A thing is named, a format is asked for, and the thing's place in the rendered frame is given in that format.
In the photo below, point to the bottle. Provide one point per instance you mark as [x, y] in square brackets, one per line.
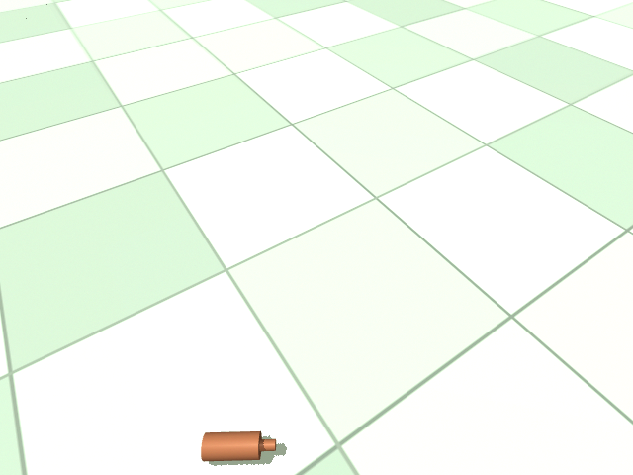
[234, 446]

